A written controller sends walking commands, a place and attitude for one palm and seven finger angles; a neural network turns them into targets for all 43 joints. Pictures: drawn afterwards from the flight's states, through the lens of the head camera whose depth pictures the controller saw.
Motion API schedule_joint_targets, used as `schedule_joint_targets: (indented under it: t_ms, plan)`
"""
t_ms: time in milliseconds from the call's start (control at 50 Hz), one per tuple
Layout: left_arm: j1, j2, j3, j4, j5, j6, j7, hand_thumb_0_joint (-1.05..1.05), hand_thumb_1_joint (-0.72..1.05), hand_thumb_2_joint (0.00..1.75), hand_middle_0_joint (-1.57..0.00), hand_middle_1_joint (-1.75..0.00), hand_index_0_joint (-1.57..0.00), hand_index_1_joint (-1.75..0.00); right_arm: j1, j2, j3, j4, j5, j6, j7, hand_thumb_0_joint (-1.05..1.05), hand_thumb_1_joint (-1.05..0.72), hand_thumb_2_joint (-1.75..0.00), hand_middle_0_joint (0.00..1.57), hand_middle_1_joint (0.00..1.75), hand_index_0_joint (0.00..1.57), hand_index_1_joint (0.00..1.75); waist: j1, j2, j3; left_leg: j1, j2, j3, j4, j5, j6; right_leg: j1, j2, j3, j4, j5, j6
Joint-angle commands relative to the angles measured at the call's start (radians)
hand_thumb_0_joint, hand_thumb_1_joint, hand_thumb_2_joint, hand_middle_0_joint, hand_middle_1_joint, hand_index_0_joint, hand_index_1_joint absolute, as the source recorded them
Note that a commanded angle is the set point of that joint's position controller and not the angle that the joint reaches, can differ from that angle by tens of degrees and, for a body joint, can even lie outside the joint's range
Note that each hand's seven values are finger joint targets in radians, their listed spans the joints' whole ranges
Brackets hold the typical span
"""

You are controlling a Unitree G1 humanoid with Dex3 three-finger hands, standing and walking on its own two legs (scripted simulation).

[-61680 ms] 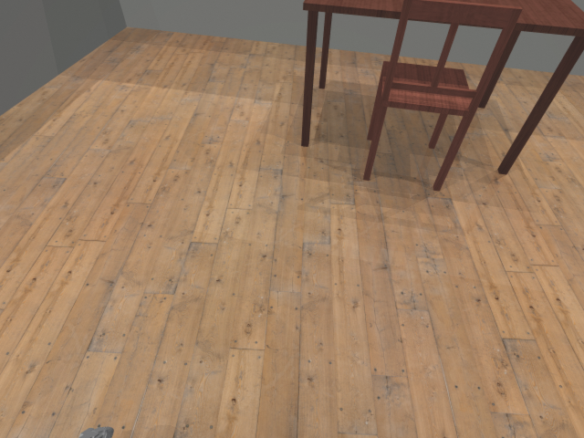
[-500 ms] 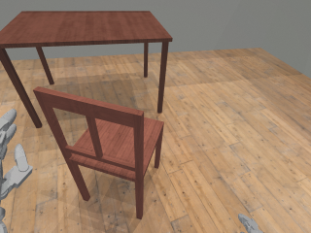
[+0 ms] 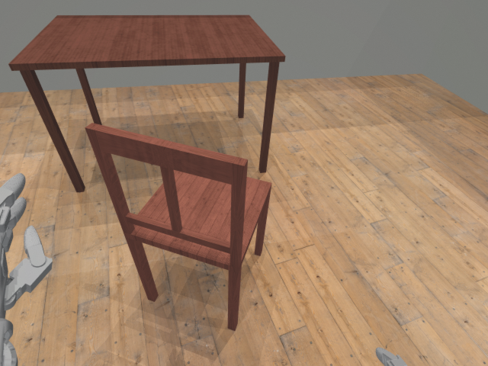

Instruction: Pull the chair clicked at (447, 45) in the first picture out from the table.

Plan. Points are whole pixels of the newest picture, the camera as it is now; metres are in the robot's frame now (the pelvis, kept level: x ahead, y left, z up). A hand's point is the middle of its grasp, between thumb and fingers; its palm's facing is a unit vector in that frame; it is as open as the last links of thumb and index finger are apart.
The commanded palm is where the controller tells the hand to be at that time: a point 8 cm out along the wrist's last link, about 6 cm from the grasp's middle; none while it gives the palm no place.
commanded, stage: stop stepping back and stand still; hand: left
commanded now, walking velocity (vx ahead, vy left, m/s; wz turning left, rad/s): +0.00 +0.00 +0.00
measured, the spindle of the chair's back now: (172, 200) +0.55 +0.23 -0.10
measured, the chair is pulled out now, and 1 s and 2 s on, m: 0.65 0.65 0.65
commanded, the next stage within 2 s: let the arm hang, fingers relaxed in 0.70 s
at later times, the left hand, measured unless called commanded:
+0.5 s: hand (47, 244) +0.22 +0.28 +0.16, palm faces +0.42 -0.81 -0.40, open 7.4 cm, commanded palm +0.16 +0.32 +0.18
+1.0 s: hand (111, 362) +0.16 +0.25 -0.11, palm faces +0.02 -0.95 -0.32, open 7.4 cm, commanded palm none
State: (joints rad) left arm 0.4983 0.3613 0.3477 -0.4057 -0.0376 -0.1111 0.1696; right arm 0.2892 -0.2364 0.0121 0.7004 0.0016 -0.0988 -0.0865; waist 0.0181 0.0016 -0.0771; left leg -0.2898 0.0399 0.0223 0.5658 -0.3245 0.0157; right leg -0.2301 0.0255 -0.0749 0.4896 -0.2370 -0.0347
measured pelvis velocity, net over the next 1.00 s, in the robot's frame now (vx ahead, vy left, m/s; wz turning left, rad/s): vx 0.02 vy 0.03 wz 0.00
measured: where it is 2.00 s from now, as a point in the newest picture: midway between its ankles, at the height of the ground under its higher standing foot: outside the picture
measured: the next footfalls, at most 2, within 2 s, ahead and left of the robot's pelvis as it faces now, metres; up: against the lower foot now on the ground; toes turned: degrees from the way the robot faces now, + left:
none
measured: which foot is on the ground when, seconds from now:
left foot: down 0.00-1.00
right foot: down 0.00-1.00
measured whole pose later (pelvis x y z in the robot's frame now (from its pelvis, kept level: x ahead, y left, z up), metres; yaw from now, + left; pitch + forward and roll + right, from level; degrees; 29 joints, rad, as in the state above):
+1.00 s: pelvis +0.02 +0.03 +0.00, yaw +0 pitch +1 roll +0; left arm 0.23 0.27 0.03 0.67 0.02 0.04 0.02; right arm 0.13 -0.28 0.00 0.86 -0.02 -0.01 0.01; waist -0.02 0.03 -0.03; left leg -0.29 -0.02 0.06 0.52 -0.25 0.04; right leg -0.26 -0.03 -0.03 0.54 -0.28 0.02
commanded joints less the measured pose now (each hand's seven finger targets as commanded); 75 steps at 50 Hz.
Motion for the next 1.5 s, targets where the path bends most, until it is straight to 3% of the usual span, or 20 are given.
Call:
schedule_joint_targets:
  t_ms: [0,40,60,100,200,260,400,600,760,780,800,820,900,940,1020,1080,1160,1220,1300,1480]
  plan:
    - [-0.123,0.248,0.142,-0.309,0.003,-0.086,0.025,0.00,0.90,0.90,-0.20,-0.30,-0.20,-0.30,-0.179,-0.130,-0.055,-0.200,0.012,-0.074,-0.021,0.00,-0.90,-0.90,0.20,0.30,0.20,0.30,-0.006,0.090,-0.015,0.099,0.138,-0.161,-0.228,0.056,0.057,-0.023,-0.067,0.125,-0.073,-0.030,0.043]
    - [-0.085,0.230,0.149,-0.333,0.010,-0.092,0.020,0.00,0.90,0.90,-0.20,-0.30,-0.20,-0.30,-0.187,-0.106,-0.032,-0.200,0.004,-0.076,-0.019,0.00,-0.90,-0.90,0.20,0.30,0.20,0.30,-0.018,0.195,0.055,-0.055,0.125,-0.179,-0.356,-0.218,0.047,0.026,-0.030,0.074,-0.032,-0.085,0.044]
    - [-0.083,0.226,0.154,-0.317,0.014,-0.095,0.021,0.00,0.90,0.90,-0.20,-0.30,-0.20,-0.30,-0.195,-0.103,-0.030,-0.196,0.005,-0.081,-0.017,0.00,-0.90,-0.90,0.20,0.30,0.20,0.30,-0.016,0.189,0.078,-0.121,0.135,-0.184,-0.386,-0.295,0.050,0.061,-0.023,0.066,-0.013,-0.065,0.048]
    - [-0.081,0.218,0.152,-0.282,0.020,-0.102,0.020,0.00,0.90,0.90,-0.20,-0.30,-0.20,-0.30,-0.187,-0.107,-0.036,-0.193,0.004,-0.092,-0.017,0.00,-0.90,-0.90,0.20,0.30,0.20,0.30,-0.017,0.156,0.088,-0.158,0.124,-0.170,-0.390,-0.314,0.044,0.093,-0.016,0.065,-0.023,-0.042,0.051]
    - [-0.001,0.197,0.146,-0.193,0.009,-0.103,0.011,0.00,0.90,0.90,-0.20,-0.30,-0.20,-0.30,-0.171,-0.106,-0.042,-0.193,0.005,-0.093,-0.003,0.00,-0.90,-0.90,0.20,0.30,0.20,0.30,-0.019,0.044,0.050,-0.079,0.062,-0.081,-0.276,-0.155,0.017,0.063,-0.044,0.106,-0.137,-0.031,0.034]
    - [-0.016,0.187,0.129,-0.206,0.003,-0.101,0.006,0.00,0.90,0.90,-0.20,-0.30,-0.20,-0.30,-0.173,-0.100,-0.041,-0.192,0.003,-0.084,0.001,0.00,-0.90,-0.90,0.20,0.30,0.20,0.30,-0.023,0.022,0.025,-0.013,0.041,-0.049,-0.214,-0.039,0.008,0.027,-0.063,0.138,-0.171,-0.002,0.024]
    - [-0.062,0.230,0.153,-0.293,-0.004,-0.100,0.011,0.00,0.90,0.90,-0.20,-0.30,-0.20,-0.30,-0.191,-0.097,-0.036,-0.203,0.003,-0.076,-0.010,0.00,-0.90,-0.90,0.20,0.30,0.20,0.30,-0.015,0.101,-0.025,0.052,0.047,-0.053,-0.221,0.151,0.008,0.071,-0.054,0.098,-0.115,0.151,0.032]
    - [0.009,0.198,0.140,-0.222,-0.018,-0.089,0.003,0.00,0.90,0.90,-0.20,-0.30,-0.20,-0.30,-0.188,-0.100,-0.044,-0.216,0.013,-0.049,-0.010,0.00,-0.90,-0.90,0.20,0.30,0.20,0.30,-0.017,0.038,-0.026,0.068,0.042,-0.037,-0.196,0.253,-0.002,0.084,-0.062,0.100,-0.134,0.236,0.033]
    - [-0.016,0.209,0.138,-0.258,-0.015,-0.088,0.005,0.00,0.90,0.90,-0.20,-0.30,-0.20,-0.30,-0.193,-0.100,-0.044,-0.231,0.013,-0.040,-0.014,0.00,-0.90,-0.90,0.20,0.30,0.20,0.30,-0.016,0.068,-0.027,0.070,0.037,-0.036,-0.206,0.233,0.001,0.088,-0.060,0.097,-0.139,0.219,0.035]
    - [-0.067,0.032,-0.265,0.567,0.068,0.021,-0.130,0.00,0.90,0.90,-0.20,-0.30,-0.20,-0.30,-0.234,-0.260,-0.090,0.011,0.004,-0.092,0.084,0.00,-0.90,-0.90,0.20,0.30,0.20,0.30,-0.048,0.057,0.100,-0.021,0.072,-0.077,-0.063,0.430,0.013,-0.043,-0.126,0.048,0.008,0.309,0.020]
    - [-0.070,0.026,-0.235,0.610,0.069,0.085,-0.158,0.00,0.90,0.90,-0.20,-0.30,-0.20,-0.30,-0.152,-0.233,-0.099,0.036,-0.004,-0.039,0.088,0.00,-0.90,-0.90,0.20,0.30,0.20,0.30,-0.041,0.025,0.010,0.051,0.079,-0.056,-0.071,0.461,0.001,-0.052,-0.132,0.114,-0.042,0.274,0.016]
    - [-0.098,0.007,-0.243,0.645,0.064,0.095,-0.163,0.00,0.90,0.90,-0.20,-0.30,-0.20,-0.30,-0.120,-0.206,-0.085,0.030,-0.010,-0.010,0.089,0.00,-0.90,-0.90,0.20,0.30,0.20,0.30,-0.039,-0.006,-0.017,0.045,0.089,-0.081,-0.081,0.416,0.016,-0.050,-0.116,0.082,-0.016,0.172,0.009]
    - [-0.207,0.022,-0.280,0.892,0.066,0.099,-0.159,0.00,0.90,0.90,-0.20,-0.30,-0.20,-0.30,-0.151,-0.185,-0.059,0.050,-0.029,0.051,0.092,0.00,-0.90,-0.90,0.20,0.30,0.20,0.30,-0.024,-0.141,0.002,0.016,0.070,-0.111,-0.116,0.317,0.033,-0.012,-0.119,0.108,-0.018,0.128,-0.001]
    - [-0.238,0.015,-0.299,1.028,0.062,0.111,-0.150,0.00,0.90,0.90,-0.20,-0.30,-0.20,-0.30,-0.155,-0.160,-0.045,0.087,-0.036,0.079,0.090,0.00,-0.90,-0.90,0.20,0.30,0.20,0.30,-0.018,-0.107,0.038,0.009,0.057,-0.109,-0.150,0.261,0.029,0.001,-0.126,0.130,-0.048,0.103,0.003]
    - [-0.258,0.013,-0.318,1.238,0.058,0.116,-0.145,0.00,0.90,0.90,-0.20,-0.30,-0.20,-0.30,-0.152,-0.134,-0.028,0.170,-0.033,0.099,0.079,0.00,-0.90,-0.90,0.20,0.30,0.20,0.30,-0.015,0.054,0.071,0.037,0.051,-0.102,-0.221,0.165,0.021,0.022,-0.115,0.146,-0.106,0.033,0.005]
    - [-0.218,-0.027,-0.312,1.353,0.056,0.107,-0.144,0.00,0.90,0.90,-0.20,-0.30,-0.20,-0.30,-0.113,-0.096,-0.027,0.236,-0.031,0.098,0.067,0.00,-0.90,-0.90,0.20,0.30,0.20,0.30,-0.015,0.134,0.051,0.063,0.051,-0.088,-0.232,0.148,0.020,0.056,-0.114,0.142,-0.134,0.062,-0.003]
    - [-0.188,-0.051,-0.324,1.444,0.049,0.101,-0.144,0.00,0.90,0.90,-0.20,-0.30,-0.20,-0.30,-0.041,-0.070,-0.029,0.301,-0.022,0.100,0.055,0.00,-0.90,-0.90,0.20,0.30,0.20,0.30,-0.023,0.095,0.041,0.108,0.057,-0.087,-0.222,0.186,0.022,0.065,-0.118,0.137,-0.158,0.100,-0.007]
    - [-0.173,-0.073,-0.334,1.492,0.048,0.103,-0.142,0.00,0.90,0.90,-0.20,-0.30,-0.20,-0.30,-0.003,-0.055,-0.031,0.339,-0.019,0.105,0.050,0.00,-0.90,-0.90,0.20,0.30,0.20,0.30,-0.027,0.041,0.105,0.102,0.061,-0.092,-0.235,0.157,0.024,0.031,-0.116,0.133,-0.176,0.065,-0.008]
    - [-0.146,-0.093,-0.339,1.531,0.047,0.104,-0.137,0.00,0.90,0.90,-0.20,-0.30,-0.20,-0.30,0.035,-0.040,-0.032,0.368,-0.017,0.107,0.046,0.00,-0.90,-0.90,0.20,0.30,0.20,0.30,-0.026,-0.003,0.126,0.101,0.063,-0.090,-0.249,0.119,0.028,0.019,-0.110,0.128,-0.181,0.028,-0.006]
    - [-0.129,-0.124,-0.341,1.555,0.048,0.102,-0.128,0.00,0.90,0.90,-0.20,-0.30,-0.20,-0.30,0.058,-0.005,-0.030,0.405,-0.020,0.104,0.048,0.00,-0.90,-0.90,0.20,0.30,0.20,0.30,-0.025,-0.043,0.165,0.088,0.055,-0.083,-0.259,0.114,0.028,-0.008,-0.111,0.137,-0.171,0.014,-0.003]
